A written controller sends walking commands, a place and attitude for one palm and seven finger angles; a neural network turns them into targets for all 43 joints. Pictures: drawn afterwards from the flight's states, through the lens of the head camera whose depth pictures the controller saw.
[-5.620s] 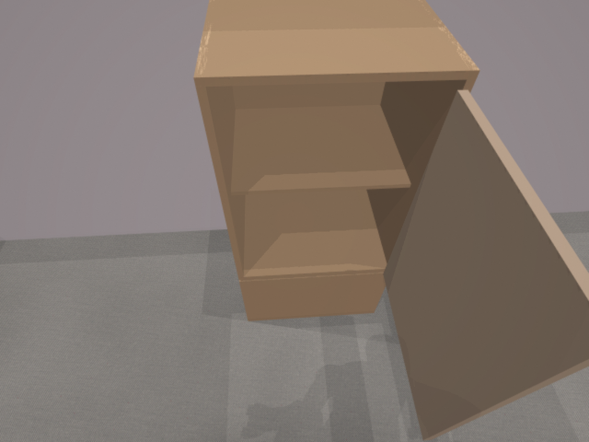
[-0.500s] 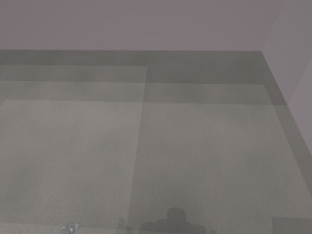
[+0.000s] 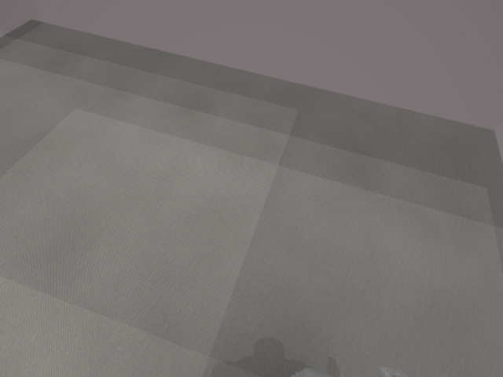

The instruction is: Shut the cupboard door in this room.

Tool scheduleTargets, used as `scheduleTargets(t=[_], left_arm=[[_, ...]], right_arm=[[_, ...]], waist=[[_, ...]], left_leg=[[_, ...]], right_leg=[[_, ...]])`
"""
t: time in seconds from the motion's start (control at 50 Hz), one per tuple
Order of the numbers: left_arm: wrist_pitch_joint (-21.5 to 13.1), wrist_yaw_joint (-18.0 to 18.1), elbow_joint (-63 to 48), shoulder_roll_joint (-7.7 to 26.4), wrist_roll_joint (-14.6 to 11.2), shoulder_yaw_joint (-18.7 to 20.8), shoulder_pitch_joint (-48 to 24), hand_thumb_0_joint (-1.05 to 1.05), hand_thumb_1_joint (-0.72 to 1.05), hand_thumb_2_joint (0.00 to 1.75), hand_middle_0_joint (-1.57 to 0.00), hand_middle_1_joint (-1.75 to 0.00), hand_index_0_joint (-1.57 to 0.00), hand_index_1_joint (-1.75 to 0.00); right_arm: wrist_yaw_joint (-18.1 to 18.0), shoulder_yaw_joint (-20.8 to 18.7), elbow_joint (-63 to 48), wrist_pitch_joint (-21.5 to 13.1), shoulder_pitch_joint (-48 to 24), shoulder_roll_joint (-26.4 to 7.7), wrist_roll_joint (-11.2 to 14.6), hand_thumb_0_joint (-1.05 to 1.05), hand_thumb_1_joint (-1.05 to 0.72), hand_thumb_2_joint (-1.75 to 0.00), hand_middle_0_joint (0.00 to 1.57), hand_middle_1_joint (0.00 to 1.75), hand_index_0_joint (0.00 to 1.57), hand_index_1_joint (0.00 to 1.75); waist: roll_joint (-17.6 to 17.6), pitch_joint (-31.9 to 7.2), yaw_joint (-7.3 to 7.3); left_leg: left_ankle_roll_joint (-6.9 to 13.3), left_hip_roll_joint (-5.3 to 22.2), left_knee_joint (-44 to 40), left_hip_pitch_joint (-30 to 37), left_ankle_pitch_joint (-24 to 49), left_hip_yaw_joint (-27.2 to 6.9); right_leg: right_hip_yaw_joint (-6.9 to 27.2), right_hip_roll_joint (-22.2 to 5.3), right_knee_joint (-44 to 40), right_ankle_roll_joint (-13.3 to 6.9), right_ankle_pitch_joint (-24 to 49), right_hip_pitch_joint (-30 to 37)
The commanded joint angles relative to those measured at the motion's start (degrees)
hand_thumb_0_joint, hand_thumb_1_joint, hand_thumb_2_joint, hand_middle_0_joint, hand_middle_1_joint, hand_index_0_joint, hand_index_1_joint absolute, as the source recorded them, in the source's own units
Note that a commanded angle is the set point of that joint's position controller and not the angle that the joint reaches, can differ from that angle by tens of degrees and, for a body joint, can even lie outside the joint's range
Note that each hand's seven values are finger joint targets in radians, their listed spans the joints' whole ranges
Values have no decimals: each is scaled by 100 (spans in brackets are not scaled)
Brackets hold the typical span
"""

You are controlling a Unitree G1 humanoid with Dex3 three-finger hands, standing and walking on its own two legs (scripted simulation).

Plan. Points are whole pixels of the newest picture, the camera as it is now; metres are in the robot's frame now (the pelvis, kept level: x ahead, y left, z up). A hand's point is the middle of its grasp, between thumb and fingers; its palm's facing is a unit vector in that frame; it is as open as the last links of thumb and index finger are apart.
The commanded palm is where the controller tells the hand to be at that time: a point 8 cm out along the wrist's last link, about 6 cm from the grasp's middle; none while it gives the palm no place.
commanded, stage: turn or walk to find it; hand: left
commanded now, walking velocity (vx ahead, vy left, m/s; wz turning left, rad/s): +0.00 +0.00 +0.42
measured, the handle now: out of the picture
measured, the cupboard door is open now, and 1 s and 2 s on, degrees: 89 89 89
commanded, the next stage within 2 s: none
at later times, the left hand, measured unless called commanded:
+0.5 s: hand out of the picture +0.05 +0.16 -0.14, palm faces +0.22 -0.94 -0.27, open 7.4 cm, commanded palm none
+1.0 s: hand out of the picture -0.02 +0.20 -0.15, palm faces +0.45 -0.85 -0.29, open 7.4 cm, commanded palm none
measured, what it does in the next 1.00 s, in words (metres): steps on the spot, turning left: right foot, then left foot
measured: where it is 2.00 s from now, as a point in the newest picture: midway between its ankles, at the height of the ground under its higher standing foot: outside the picture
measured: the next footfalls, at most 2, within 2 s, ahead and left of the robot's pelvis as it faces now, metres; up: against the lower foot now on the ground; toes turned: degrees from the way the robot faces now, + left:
right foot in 0.28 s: +0.06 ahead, -0.14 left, +0.00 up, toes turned +2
left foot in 0.68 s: +0.00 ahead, +0.11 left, +0.00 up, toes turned +24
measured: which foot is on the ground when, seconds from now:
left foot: down 0.00-0.28, up 0.30-0.66, down 0.68-1.00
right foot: up 0.00-0.26, down 0.28-0.68, up 0.70-1.00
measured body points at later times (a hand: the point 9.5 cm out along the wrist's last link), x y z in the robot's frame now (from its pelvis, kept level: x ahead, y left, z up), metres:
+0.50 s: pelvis +0.01 -0.05 +0.01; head +0.05 -0.07 +0.46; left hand +0.04 +0.21 -0.12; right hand +0.12 -0.28 -0.15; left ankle -0.04 +0.09 -0.66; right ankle +0.02 -0.14 -0.73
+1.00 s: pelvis +0.01 -0.03 +0.00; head +0.04 -0.02 +0.45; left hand -0.04 +0.25 -0.13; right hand +0.19 -0.21 -0.14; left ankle -0.04 +0.09 -0.73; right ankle +0.06 -0.14 -0.71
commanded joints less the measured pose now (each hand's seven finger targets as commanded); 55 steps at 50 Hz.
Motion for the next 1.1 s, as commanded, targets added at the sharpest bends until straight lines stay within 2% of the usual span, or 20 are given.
scheduleTargets(t=[0.0,0.14,0.22,0.24,0.26,0.28,0.38,0.54,0.62,0.64,0.66,0.68,0.78,0.9,0.96,0.98,1.0,1.02,1.04,1.08], left_arm=[[-172,-36,-558,313,-13,36,-115,0,90,90,-20,-30,-20,-30],[-216,-16,-774,213,-35,-1,-387,0,90,90,-20,-30,-20,-30],[-342,22,-671,332,-69,35,194,0,90,90,-20,-30,-20,-30],[-410,62,-631,672,-18,96,367,0,90,90,-20,-30,-20,-30],[-454,109,-633,1218,67,210,468,0,90,90,-20,-30,-20,-30],[-429,111,-681,1264,29,206,476,0,90,90,-20,-30,-20,-30],[-454,115,-852,610,35,56,-358,0,90,90,-20,-30,-20,-30],[-396,89,-550,939,73,150,302,0,90,90,-20,-30,-20,-30],[-330,68,-472,951,2,182,157,0,90,90,-20,-30,-20,-30],[-303,38,-559,780,-47,174,153,0,90,90,-20,-30,-20,-30],[-280,-14,-792,403,-63,63,68,0,90,90,-20,-30,-20,-30],[-251,8,-966,348,-7,-1,-218,0,90,90,-20,-30,-20,-30],[-182,-31,-551,349,-12,43,-204,0,90,90,-20,-30,-20,-30],[-194,-25,-656,211,-31,-6,-225,0,90,90,-20,-30,-20,-30],[-276,-9,-616,283,-52,14,170,0,90,90,-20,-30,-20,-30],[-325,10,-560,370,-50,47,434,0,90,90,-20,-30,-20,-30],[-394,48,-563,745,15,109,578,0,90,90,-20,-30,-20,-30],[-418,79,-598,1268,80,223,598,0,90,90,-20,-30,-20,-30],[-423,98,-660,1195,28,200,569,0,90,90,-20,-30,-20,-30],[-398,124,-798,859,17,145,-117,0,90,90,-20,-30,-20,-30]], right_arm=[[-127,-217,-297,-73,236,-1114,-2,0,-90,-90,20,30,20,30],[-106,-289,-221,-15,470,-1168,-34,0,-90,-90,20,30,20,30],[-88,-299,-287,14,274,-1066,19,0,-90,-90,20,30,20,30],[-56,-269,-322,6,354,-775,71,0,-90,-90,20,30,20,30],[-21,-192,-490,1,352,-378,79,0,-90,-90,20,30,20,30],[-57,-261,-501,78,242,-609,38,0,-90,-90,20,30,20,30],[59,-240,-115,172,421,-469,14,0,-90,-90,20,30,20,30],[78,-105,-258,104,-179,-367,63,0,-90,-90,20,30,20,30],[47,-135,-169,22,315,-547,42,0,-90,-90,20,30,20,30],[30,-233,-149,-36,598,-944,11,0,-90,-90,20,30,20,30],[7,-375,-187,-43,834,-1516,-3,0,-90,-90,20,30,20,30],[-15,-388,-112,2,1120,-1663,19,0,-90,-90,20,30,20,30],[-140,-211,-271,-69,258,-1082,-6,0,-90,-90,20,30,20,30],[-102,-261,-251,3,304,-1183,-40,0,-90,-90,20,30,20,30],[-80,-274,-294,36,148,-1137,-6,0,-90,-90,20,30,20,30],[-66,-266,-337,40,54,-1037,17,0,-90,-90,20,30,20,30],[-36,-234,-396,40,142,-733,69,0,-90,-90,20,30,20,30],[-11,-171,-572,39,123,-382,61,0,-90,-90,20,30,20,30],[-36,-252,-532,116,41,-674,6,0,-90,-90,20,30,20,30],[12,-282,-337,189,95,-628,8,0,-90,-90,20,30,20,30]], waist=[[1051,-674,-176],[1283,-801,-314],[959,-986,21],[112,-1068,71],[-1406,-932,135],[-1089,-917,200],[-691,-345,-218],[-880,-630,179],[-614,-859,-133],[288,-1122,-316],[1952,-1140,-438],[1727,-1122,-588],[1113,-636,-190],[1078,-640,-260],[1136,-724,-55],[860,-764,97],[-93,-819,132],[-1536,-707,178],[-1219,-727,224],[-664,-326,-93]], left_leg=[[748,1408,-1349,655,2457,-1374],[765,1286,-1092,784,2639,-1732],[369,923,-395,185,2415,-1707],[23,470,281,-557,1240,-1336],[-387,-343,1459,-1675,-1213,-473],[-386,-112,2654,-1531,-1852,-778],[-575,186,3490,-1493,-702,-491],[-555,115,1346,-850,-926,94],[-413,106,-601,389,348,249],[-165,663,-1072,1317,1364,-405],[549,2059,-1153,2019,3209,-2166],[1081,2494,-1154,1636,3364,-2276],[733,1484,-1276,672,2764,-1394],[747,1336,-1208,488,2086,-1625],[539,1126,-784,81,2153,-1676],[328,901,-461,-222,1659,-1549],[-28,353,384,-938,526,-1093],[-368,-345,1697,-1744,-1458,-393],[-340,-73,2821,-1577,-1713,-847],[-375,139,3784,-1603,-1071,-819]], right_leg=[[253,20,-76,95,354,-365],[125,371,-1455,66,266,115],[94,436,-3516,19,1585,1518],[784,-291,-4107,-156,2199,2349],[2077,-1774,-4269,-818,3493,2759],[2055,-2237,-4284,-1313,3472,1985],[482,-1190,-4147,-1033,3559,1494],[160,-1330,-3716,-1121,4502,2169],[-273,-1202,-2845,-643,4017,1739],[-504,-900,-1966,-324,3121,942],[-628,-173,-826,91,-90,-619],[-163,-77,-15,60,-1021,-752],[280,-39,238,75,293,-484],[65,326,-1405,51,223,225],[-6,490,-2668,19,1036,1100],[51,362,-3453,8,1570,1623],[908,-479,-4155,-210,1783,2232],[2258,-1897,-4487,-901,2489,2306],[2272,-2135,-4577,-1278,2334,1625],[1503,-1621,-4523,-1197,2004,1126]])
